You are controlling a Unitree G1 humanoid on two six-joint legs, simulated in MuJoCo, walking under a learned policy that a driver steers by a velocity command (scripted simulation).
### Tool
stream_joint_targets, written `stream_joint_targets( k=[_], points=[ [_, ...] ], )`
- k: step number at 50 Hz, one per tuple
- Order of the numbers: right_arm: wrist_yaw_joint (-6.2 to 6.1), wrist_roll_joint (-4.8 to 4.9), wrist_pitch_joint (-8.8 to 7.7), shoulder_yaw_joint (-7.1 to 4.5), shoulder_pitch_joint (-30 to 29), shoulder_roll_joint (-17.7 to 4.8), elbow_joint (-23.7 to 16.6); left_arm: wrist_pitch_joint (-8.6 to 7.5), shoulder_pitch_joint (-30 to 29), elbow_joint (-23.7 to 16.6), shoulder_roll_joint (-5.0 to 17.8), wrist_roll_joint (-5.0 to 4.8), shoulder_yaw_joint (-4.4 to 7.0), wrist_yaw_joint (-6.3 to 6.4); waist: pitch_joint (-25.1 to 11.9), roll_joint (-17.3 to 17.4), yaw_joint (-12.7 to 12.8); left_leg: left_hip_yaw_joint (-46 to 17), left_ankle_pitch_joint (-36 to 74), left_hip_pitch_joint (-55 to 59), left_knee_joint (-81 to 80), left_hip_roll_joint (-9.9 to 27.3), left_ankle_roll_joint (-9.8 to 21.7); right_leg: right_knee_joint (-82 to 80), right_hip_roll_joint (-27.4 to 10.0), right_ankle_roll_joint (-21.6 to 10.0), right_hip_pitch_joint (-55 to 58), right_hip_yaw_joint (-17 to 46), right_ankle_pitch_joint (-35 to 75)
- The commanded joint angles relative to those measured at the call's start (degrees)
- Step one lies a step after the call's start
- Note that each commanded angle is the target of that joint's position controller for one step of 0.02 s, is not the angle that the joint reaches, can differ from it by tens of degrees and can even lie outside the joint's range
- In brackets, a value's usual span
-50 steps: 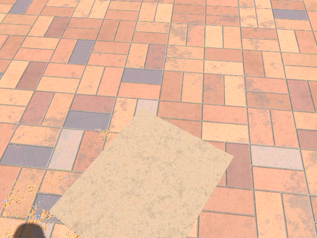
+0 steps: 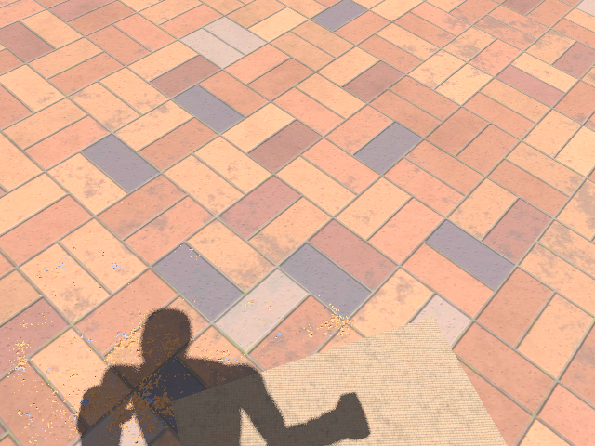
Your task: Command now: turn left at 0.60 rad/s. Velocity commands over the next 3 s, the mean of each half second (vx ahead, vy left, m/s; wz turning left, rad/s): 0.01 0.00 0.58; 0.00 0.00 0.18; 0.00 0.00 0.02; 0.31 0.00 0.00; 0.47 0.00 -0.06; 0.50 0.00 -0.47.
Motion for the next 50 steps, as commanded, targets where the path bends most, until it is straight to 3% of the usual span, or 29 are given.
stream_joint_targets(
  k=[1, 7, 10, 11, 12, 13, 14, 15, 16, 17, 19, 21, 23, 25, 27, 29, 30, 31, 32, 33, 34, 36, 37, 40, 44, 47, 48, 49, 50],
  points=[
    [-0.69, 0.25, -0.46, -3.04, -1.37, -10.10, -4.17, -1.04, -2.95, -4.37, 2.45, -0.28, 0.19, -0.31, -8.35, 9.45, -0.35, -14.54, 19.33, 11.04, -4.93, 12.23, 10.07, -8.00, 0.19, 0.53, -1.15, 1.99, 1.16],
    [0.25, 0.58, 0.28, -3.51, -2.63, -10.82, -4.61, -1.88, -2.36, -4.54, 3.59, -0.97, 0.48, -1.51, -7.78, 11.28, -0.80, -22.73, 18.21, 8.61, -3.55, 11.64, 10.42, -20.09, 2.09, -0.82, 7.21, 2.95, -1.71],
    [0.10, 1.74, 0.65, -3.38, -5.29, -10.20, -5.05, -2.64, 1.72, -3.40, 3.67, -0.82, 0.92, -2.04, -8.33, 10.74, 2.09, -23.75, 16.78, 7.01, -0.38, 8.51, 7.28, -35.51, 2.05, -2.71, 16.01, 1.94, 8.03],
    [-0.14, 1.69, 0.64, -3.03, -4.47, -8.76, -5.14, -2.68, 3.44, -2.94, 5.58, -0.31, 1.56, -1.84, -9.25, 8.28, 2.07, -21.81, 9.01, 2.51, 2.60, 6.03, 4.48, -38.52, -2.58, -4.49, 22.78, 4.44, 14.29],
    [-0.01, 0.68, 0.56, -2.19, -0.93, -5.31, -4.80, -2.24, 3.59, -3.67, 9.23, 0.57, 2.21, -1.38, -10.55, -4.72, -0.32, -13.04, -10.69, -5.47, 15.16, -0.61, 0.78, -39.60, -14.93, -9.34, 29.38, 15.13, 23.93],
    [-0.13, 1.19, 0.01, -3.43, -1.72, -8.78, -6.17, -2.14, 3.06, -3.26, 11.06, 2.14, 2.54, -1.62, -6.32, -16.07, -0.53, -4.50, -26.48, -16.23, 25.73, -6.33, -2.59, -41.22, -23.44, -19.48, 25.84, 27.35, 31.56],
    [-0.19, 0.33, -0.26, -4.80, -0.16, -12.91, -4.67, -2.43, 0.70, -4.75, 7.82, 1.57, 1.70, -1.38, -5.74, -9.71, -0.65, -5.42, -23.96, -16.82, 36.44, -2.01, -4.79, -40.99, -24.16, -21.42, 24.66, 24.92, 30.96],
    [-0.03, 0.80, 0.02, -5.34, 0.32, -13.38, -3.28, -2.37, -1.87, -5.22, 5.08, 1.08, 0.94, -0.94, -4.99, -6.71, -1.53, -4.75, -20.04, -16.85, 40.24, -1.45, -5.71, -40.09, -20.37, -18.95, 23.66, 18.79, 28.94],
    [-0.20, 0.93, 0.70, -5.17, 1.38, -11.62, -1.88, -2.19, -3.35, -5.72, 4.30, 0.53, 0.68, -0.63, -4.39, -5.03, -1.93, -3.97, -17.08, -17.21, 42.36, -1.08, -6.79, -39.53, -16.90, -16.63, 23.83, 14.02, 26.04],
    [-0.14, 0.88, 1.16, -4.79, 1.20, -10.26, -1.89, -2.05, -3.53, -5.64, 3.95, -0.20, 0.48, -0.30, -3.54, -5.13, -1.24, -3.47, -14.47, -18.94, 44.08, -0.74, -7.68, -39.30, -16.16, -16.48, 24.63, 11.84, 27.07],
    [0.30, 1.49, 1.31, -3.85, -0.79, -7.48, -2.81, -1.40, -1.70, -5.13, 4.28, 0.13, 0.39, 0.31, -3.31, -6.22, 0.13, -0.01, -11.78, -18.83, 41.06, 0.01, -8.71, -39.92, -14.06, -16.67, 25.44, 6.82, 28.63],
    [0.53, 1.59, 1.13, -3.16, -3.85, -6.21, -4.28, -0.79, 0.87, -4.54, 5.30, 0.49, 0.76, 0.71, -4.36, -7.59, 2.32, 1.74, -11.32, -19.65, 35.18, 1.60, -9.44, -39.90, -15.14, -17.59, 29.72, 5.61, 29.81],
    [0.88, 0.83, 0.95, -2.28, -4.98, -4.79, -5.03, -0.39, 1.64, -4.05, 6.76, 0.29, 1.18, 0.48, -5.97, -7.80, 3.10, 2.74, -12.88, -15.01, 28.10, 2.79, -9.22, -39.27, -15.85, -18.05, 29.93, 4.61, 30.86],
    [1.20, 0.47, 0.80, -1.74, -4.59, -4.23, -5.14, -0.14, 0.87, -3.86, 8.33, -0.24, 1.58, -0.22, -6.63, -8.69, 2.96, 4.79, -13.75, -8.72, 21.24, 2.88, -8.31, -39.00, -16.36, -18.18, 27.46, 3.30, 32.56],
    [1.37, 0.62, 0.84, -1.97, -3.23, -5.18, -4.54, -0.14, 1.15, -3.26, 8.91, -1.03, 1.60, -0.79, -6.66, -9.33, 2.66, 6.18, -11.93, -4.67, 14.59, 2.15, -7.32, -38.05, -16.87, -17.97, 26.82, 3.46, 32.35],
    [1.62, 0.56, 0.84, -2.09, 0.26, -4.98, -2.94, -0.19, 0.25, -2.65, 8.60, -2.10, 1.20, -0.99, -6.49, -8.41, 0.35, 7.58, -2.74, 2.41, 1.62, 1.11, -4.99, -35.06, -16.05, -15.99, 24.80, 2.52, 30.04],
    [1.61, 0.39, 0.77, -2.23, 1.89, -5.41, -2.13, -0.38, 1.68, -1.64, 7.08, -2.43, 0.57, -1.06, -6.48, -6.84, -0.46, 7.39, 3.58, 8.56, -5.98, 0.60, -3.27, -32.85, -14.74, -13.31, 21.71, 1.25, 26.45],
    [1.24, 0.23, 0.71, -2.56, 2.76, -7.61, -2.35, -0.88, 4.89, -0.46, 4.22, -1.19, -0.47, -1.41, -8.60, -0.35, 0.17, 0.51, 14.51, 17.41, -7.74, 5.43, -1.55, -27.56, -11.67, -8.32, 16.03, -2.05, 17.13],
    [0.32, -0.41, 0.80, -3.07, 2.23, -12.58, -4.00, -1.50, 6.21, -1.88, 0.00, 2.43, -2.27, -2.21, -10.77, 17.29, 2.59, -15.59, 37.41, 23.96, -4.88, 20.23, 4.80, -14.58, -5.54, -2.08, 5.09, -7.11, -11.09],
    [0.92, -2.28, -0.30, -2.01, 1.99, -9.27, -3.80, -1.20, 1.11, -2.80, 3.45, 0.81, -1.09, -1.28, -11.01, 15.15, -1.53, -18.18, 31.27, 14.30, -6.47, 23.77, 14.01, -7.13, -4.43, -0.58, 4.34, -1.66, -17.94],
    [1.43, -2.44, -1.34, -1.55, 0.02, -7.91, -3.27, -0.67, 0.15, -2.41, 6.20, -0.61, -0.21, -0.79, -7.87, 11.29, -1.05, -14.93, 24.53, 11.53, -8.03, 20.46, 13.82, -2.46, -4.96, -0.34, 4.24, -0.45, -16.12],
    [1.47, -1.35, -2.40, -1.04, -3.69, -6.68, -2.19, 0.37, 2.11, -0.13, 5.83, -0.49, 0.25, -0.14, -5.41, 10.16, 0.33, -9.89, 17.98, 10.00, -8.58, 15.77, 9.60, -1.02, -5.22, -0.08, 3.45, 0.57, -10.16],
    [1.31, -0.96, -2.63, -0.85, -5.04, -6.46, -1.75, 0.74, 3.14, 0.32, 5.66, -0.18, 0.35, 0.09, -4.62, 10.03, 1.03, -8.57, 20.42, 8.33, -8.67, 15.00, 9.28, -0.44, -5.05, 0.43, 4.78, 0.81, -7.14],
    [0.96, -1.08, -2.80, 0.08, -6.01, -3.67, -0.45, 0.67, 4.99, 1.51, 3.24, -0.64, -0.34, 0.03, -5.55, 9.69, 1.75, -5.21, 20.70, 8.17, -8.43, 12.60, 8.91, -5.71, -4.76, 1.10, 8.82, 0.15, -2.76],
    [1.10, -1.06, -2.31, -0.10, -5.29, -4.34, 1.74, 0.50, 2.76, 1.22, 2.44, -0.51, -1.16, 0.00, -5.09, 9.41, -0.19, -7.63, 15.41, 8.85, -7.63, 13.16, 9.82, -18.26, -4.24, 0.68, 13.25, -0.64, -3.93],
    [1.24, -0.24, -2.21, 0.49, -6.66, -3.24, 3.42, 0.05, 6.03, 2.94, 2.08, -0.22, -1.51, -0.25, -4.20, 7.85, 2.15, -8.20, 7.95, 5.65, -7.10, 11.74, 7.77, -33.85, -3.45, -1.06, 20.93, -1.49, 7.99],
    [1.31, -0.26, -2.54, 0.65, -4.88, -2.73, 4.53, -0.18, 6.64, 3.28, 3.15, 0.62, -1.54, -0.31, -4.34, 5.80, 2.10, -7.65, 4.79, 3.41, -7.13, 10.33, 5.31, -36.64, -4.55, -2.12, 25.28, 0.30, 15.82],
    [1.56, -1.18, -2.99, 0.80, -3.30, -2.39, 5.12, -0.30, 6.97, 3.04, 5.94, 0.89, -1.20, -0.16, -4.54, 1.74, 0.57, -5.66, 1.15, 1.62, -5.64, 7.66, 2.84, -35.61, -7.76, -3.63, 27.81, 3.28, 23.69],
    [1.71, -1.27, -3.17, 0.35, -1.96, -2.94, 5.31, -0.40, 6.01, 4.22, 8.47, -0.02, -0.35, -0.30, -3.93, -4.01, -1.59, -1.87, -0.99, 2.92, -6.47, 4.27, 0.94, -32.92, -7.17, -5.88, 23.84, 1.90, 17.48]
  ],
)
Next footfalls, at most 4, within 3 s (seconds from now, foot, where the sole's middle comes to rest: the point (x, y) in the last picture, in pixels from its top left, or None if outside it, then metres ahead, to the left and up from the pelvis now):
0.22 right None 0.07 -0.14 -0.78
0.62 left None -0.01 0.13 -0.78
0.96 right None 0.06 -0.11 -0.78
2.14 left None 0.33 0.25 -0.78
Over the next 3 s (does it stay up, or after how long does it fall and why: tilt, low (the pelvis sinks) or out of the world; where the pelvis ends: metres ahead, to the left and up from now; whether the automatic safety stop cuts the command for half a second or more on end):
stays up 0.67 0.19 0.00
